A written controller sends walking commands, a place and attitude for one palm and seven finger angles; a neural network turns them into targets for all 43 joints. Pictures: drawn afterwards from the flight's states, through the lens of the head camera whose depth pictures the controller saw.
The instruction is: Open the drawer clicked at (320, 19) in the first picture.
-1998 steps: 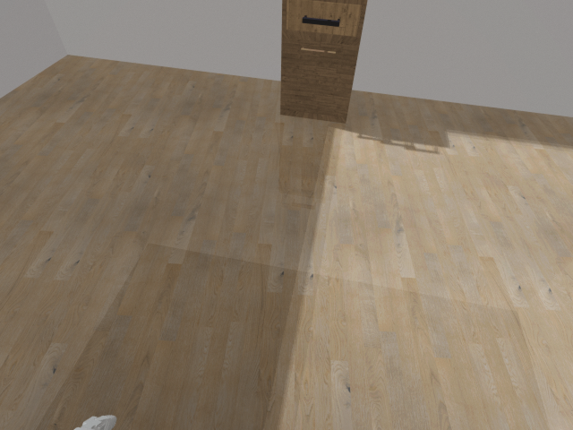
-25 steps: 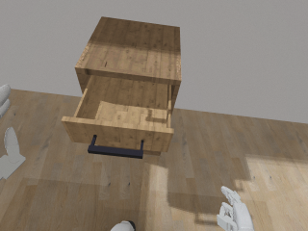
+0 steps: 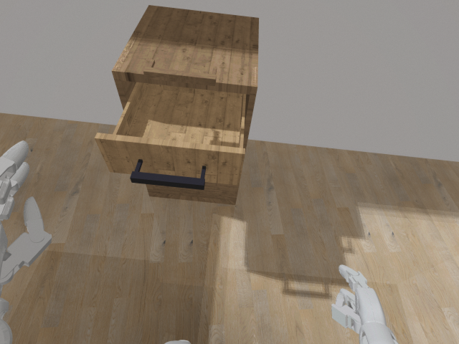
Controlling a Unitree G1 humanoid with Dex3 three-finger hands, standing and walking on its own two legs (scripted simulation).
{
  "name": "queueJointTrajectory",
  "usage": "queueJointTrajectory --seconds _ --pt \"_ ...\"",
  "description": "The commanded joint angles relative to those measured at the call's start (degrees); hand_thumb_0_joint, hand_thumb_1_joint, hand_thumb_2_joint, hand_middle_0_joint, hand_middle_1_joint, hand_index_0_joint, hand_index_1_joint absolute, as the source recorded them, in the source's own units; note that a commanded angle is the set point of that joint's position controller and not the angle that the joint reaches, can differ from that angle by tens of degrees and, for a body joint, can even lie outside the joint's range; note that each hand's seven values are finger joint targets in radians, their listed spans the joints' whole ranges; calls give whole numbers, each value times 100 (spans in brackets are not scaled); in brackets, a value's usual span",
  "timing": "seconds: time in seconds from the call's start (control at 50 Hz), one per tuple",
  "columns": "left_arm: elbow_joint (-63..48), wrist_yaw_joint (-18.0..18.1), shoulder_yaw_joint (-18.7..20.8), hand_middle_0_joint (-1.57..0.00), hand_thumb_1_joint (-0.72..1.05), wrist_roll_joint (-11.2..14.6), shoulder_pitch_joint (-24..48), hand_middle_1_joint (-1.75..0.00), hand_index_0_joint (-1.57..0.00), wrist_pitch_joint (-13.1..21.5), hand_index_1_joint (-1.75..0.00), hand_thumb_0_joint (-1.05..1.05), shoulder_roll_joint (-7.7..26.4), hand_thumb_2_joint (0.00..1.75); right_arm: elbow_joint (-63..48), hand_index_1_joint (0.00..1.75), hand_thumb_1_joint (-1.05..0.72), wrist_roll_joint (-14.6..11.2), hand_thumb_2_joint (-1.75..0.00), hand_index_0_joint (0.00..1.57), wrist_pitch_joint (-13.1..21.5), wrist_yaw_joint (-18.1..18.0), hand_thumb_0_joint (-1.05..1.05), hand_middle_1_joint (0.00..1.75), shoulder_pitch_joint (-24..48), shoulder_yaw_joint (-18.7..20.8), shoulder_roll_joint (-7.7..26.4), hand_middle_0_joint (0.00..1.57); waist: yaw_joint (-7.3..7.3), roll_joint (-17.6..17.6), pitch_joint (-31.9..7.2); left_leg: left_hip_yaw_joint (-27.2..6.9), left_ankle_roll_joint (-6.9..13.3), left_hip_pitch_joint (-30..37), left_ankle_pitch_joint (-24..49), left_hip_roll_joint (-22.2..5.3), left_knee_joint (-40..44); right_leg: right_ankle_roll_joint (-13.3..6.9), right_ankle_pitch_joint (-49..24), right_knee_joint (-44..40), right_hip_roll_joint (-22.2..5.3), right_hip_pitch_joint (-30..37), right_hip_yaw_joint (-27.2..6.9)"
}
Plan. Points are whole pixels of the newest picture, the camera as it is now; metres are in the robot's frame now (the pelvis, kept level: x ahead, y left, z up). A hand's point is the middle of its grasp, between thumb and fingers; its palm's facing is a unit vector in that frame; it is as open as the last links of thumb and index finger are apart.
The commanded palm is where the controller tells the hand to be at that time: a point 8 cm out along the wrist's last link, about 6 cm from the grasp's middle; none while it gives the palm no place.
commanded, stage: stop stepping back and stand still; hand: left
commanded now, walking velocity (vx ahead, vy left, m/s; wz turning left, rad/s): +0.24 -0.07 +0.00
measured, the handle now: (170, 173) +0.53 +0.19 -0.15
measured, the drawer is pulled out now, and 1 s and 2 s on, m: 0.24 0.24 0.24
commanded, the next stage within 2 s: let the arm hang, fingers relaxed in 0.78 s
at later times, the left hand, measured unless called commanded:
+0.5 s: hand out of the picture +0.09 +0.19 +0.15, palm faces +0.40 -0.83 -0.40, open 7.4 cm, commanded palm +0.02 +0.24 +0.18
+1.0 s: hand out of the picture +0.09 +0.24 -0.02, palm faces +0.21 -0.89 -0.40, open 7.4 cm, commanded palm none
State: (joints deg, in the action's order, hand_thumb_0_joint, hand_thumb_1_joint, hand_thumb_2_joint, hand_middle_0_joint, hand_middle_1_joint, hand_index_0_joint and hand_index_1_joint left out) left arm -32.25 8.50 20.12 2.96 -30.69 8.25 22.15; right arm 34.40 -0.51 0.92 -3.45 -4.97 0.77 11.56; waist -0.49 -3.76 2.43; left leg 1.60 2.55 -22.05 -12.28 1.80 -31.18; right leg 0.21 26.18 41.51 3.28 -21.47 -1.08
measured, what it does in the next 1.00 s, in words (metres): steps on the spot: right foot, then left foot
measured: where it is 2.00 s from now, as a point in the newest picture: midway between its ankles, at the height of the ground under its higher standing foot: outside the picture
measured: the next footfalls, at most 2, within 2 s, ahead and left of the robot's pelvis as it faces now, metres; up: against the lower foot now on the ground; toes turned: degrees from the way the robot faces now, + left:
right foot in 0.18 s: -0.04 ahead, -0.13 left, +0.00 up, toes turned +2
left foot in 0.56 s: -0.07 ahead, +0.10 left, +0.00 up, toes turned +8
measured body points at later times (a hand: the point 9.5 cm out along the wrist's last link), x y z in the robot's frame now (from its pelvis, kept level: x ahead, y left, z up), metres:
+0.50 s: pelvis -0.08 -0.05 +0.01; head -0.09 -0.05 +0.46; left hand +0.06 +0.24 +0.17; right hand +0.05 -0.31 -0.08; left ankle -0.10 +0.09 -0.71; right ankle -0.08 -0.12 -0.73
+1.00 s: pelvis -0.09 -0.01 +0.00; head -0.06 -0.02 +0.45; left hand +0.07 +0.29 +0.00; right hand +0.09 -0.23 -0.12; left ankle -0.11 +0.09 -0.73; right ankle -0.08 -0.13 -0.73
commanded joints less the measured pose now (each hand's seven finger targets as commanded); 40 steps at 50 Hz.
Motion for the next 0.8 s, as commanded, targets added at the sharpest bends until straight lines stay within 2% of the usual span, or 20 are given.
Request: queueJointTrajectory --seconds 0.0,0.02,0.1,0.14,0.16,0.2,0.22,0.24,0.3,0.36,0.42,0.46,0.5,0.54,0.56,0.6,0.66,0.7,0.74,0.78 --pt "-2950 57 632 -20 90 -18 -638 -30 -20 418 -30 0 1089 90 -1001 30 -90 69 -90 20 598 135 0 30 -130 237 729 20 99 1617 -1699 -1507 555 1253 2736 -1689 995 63 155 1031 -121 -92 -47" --pt "-3248 139 965 -20 90 10 -746 -30 -20 382 -30 0 1413 90 -1036 30 -90 50 -90 20 659 125 0 30 -170 271 750 20 104 1447 -1897 -1402 496 1354 2123 -1621 1010 106 30 881 -95 -67 43" --pt "-2549 269 1259 -20 90 133 -1572 -30 -20 348 -30 0 1228 90 -1083 30 -90 1 -90 20 651 111 0 30 -29 134 614 20 136 1858 -1255 -946 170 -210 -1603 -1044 1498 61 -125 -778 -16 1346 560" --pt "-1899 268 1214 -20 90 91 -1704 -30 -20 360 -30 0 1113 90 -1053 30 -90 -4 -90 20 526 70 0 30 -47 109 595 20 168 1467 -930 -481 -135 -974 -2231 -564 1048 -96 -366 -1673 -147 2057 689" --pt "-1598 237 1187 -20 90 62 -1529 -30 -20 381 -30 0 1109 90 -999 30 -90 2 -90 20 456 69 0 30 -78 153 608 20 218 785 -684 -194 -284 -848 -2003 -308 101 -337 -32 -2262 -620 1507 171" --pt "-1178 202 1099 -20 90 96 -890 -30 -20 337 -30 0 1150 90 -921 30 -90 -13 -90 20 362 32 0 30 -158 266 727 20 192 -949 -285 -254 -363 -1103 -1399 -64 -2652 -1083 2081 -3498 -2307 -11 -2436" --pt "-972 180 1011 -20 90 43 -583 -30 -20 347 -30 0 1045 90 -855 30 -90 0 -90 20 372 28 0 30 -104 334 834 20 196 -983 -13 -437 -313 -1312 -1176 -101 -3368 -1043 1990 -3699 -2368 -369 -2722" --pt "-610 89 756 -20 90 5 -630 -30 -20 350 -30 0 773 90 -701 30 -90 33 -90 20 372 47 0 30 -257 325 789 20 341 -715 100 -579 -282 -1337 -733 -215 -3552 -900 1149 -3459 -2218 -356 -2056" --pt "-233 51 415 -20 90 -88 -401 -30 -20 504 -30 0 718 90 -692 30 -90 27 -90 20 400 -20 0 30 -128 198 686 20 313 -153 44 -232 -256 -1071 -461 -415 -2442 -711 375 -3165 -1838 107 -890" --pt "-432 94 118 -20 90 -197 -125 -30 -20 624 -30 0 663 90 -712 30 -90 36 -90 20 602 -115 0 30 -122 200 708 20 166 -312 56 134 -98 -607 -793 -302 -1249 -571 340 -3186 -1801 492 -790" --pt "-1306 235 473 -20 90 -220 -25 -30 -20 708 -30 0 1118 90 -763 30 -90 60 -90 20 771 -136 0 30 -149 274 735 20 51 -613 -274 253 -22 -84 -940 -245 -246 -545 -33 -3159 -1944 1084 -1110" --pt "-1712 276 568 -20 90 -208 -194 -30 -20 749 -30 0 1140 90 -789 30 -90 100 -90 20 827 -103 0 30 -326 269 685 20 105 -231 -521 259 26 501 -587 -221 524 -597 -334 -2763 -1859 1208 -875" --pt "-1871 296 685 -20 90 -150 -369 -30 -20 810 -30 0 1163 90 -826 30 -90 87 -90 20 849 -88 0 30 -440 275 720 20 146 461 -643 -16 87 975 -324 -369 1099 -398 -831 -2084 -1403 1236 -466" --pt "-1906 288 771 -20 90 -107 -535 -30 -20 850 -30 0 1119 90 -872 30 -90 75 -90 20 849 -58 0 30 -487 294 860 20 108 1546 -761 -1133 413 1376 576 -1244 1170 -65 -1178 -934 -624 695 238" --pt "-1831 275 838 -20 90 -111 -605 -30 -20 822 -30 0 1130 90 -886 30 -90 39 -90 20 868 -6 0 30 -499 303 839 20 68 1459 -795 -1231 415 1354 1252 -1429 1016 -9 -1109 -714 -453 564 469" --pt "-1468 251 856 -20 90 -88 -751 -30 -20 721 -30 0 1002 90 -809 30 -90 -17 -90 20 833 -10 0 30 -444 227 693 20 126 1580 -512 -732 238 560 720 -1190 1045 -31 -836 -1137 -410 1009 527" --pt "-747 231 720 -20 90 -33 -786 -30 -20 646 -30 0 733 90 -733 30 -90 -87 -90 20 811 14 0 30 -450 243 719 20 199 378 -341 -358 -24 -49 57 -742 577 -104 -1879 -1681 -645 1577 -136" --pt "-567 195 525 -20 90 -18 -735 -30 -20 604 -30 0 600 90 -728 30 -90 -97 -90 20 743 80 0 30 -495 263 718 20 264 -314 -385 -57 -172 114 -107 -428 -43 -298 -1915 -2180 -1167 1395 -767" --pt "-645 198 402 -20 90 -41 -589 -30 -20 549 -30 0 596 90 -739 30 -90 -84 -90 20 663 108 0 30 -421 204 666 20 275 -341 -343 -19 -188 251 -159 -374 -57 -395 -2157 -2342 -1395 1326 -825" --pt "-893 202 435 -20 90 -60 -431 -30 -20 530 -30 0 699 90 -786 30 -90 -57 -90 20 630 97 0 30 -319 163 650 20 243 -238 -351 -89 -155 565 162 -419 337 -283 -2083 -2229 -1171 1221 -450"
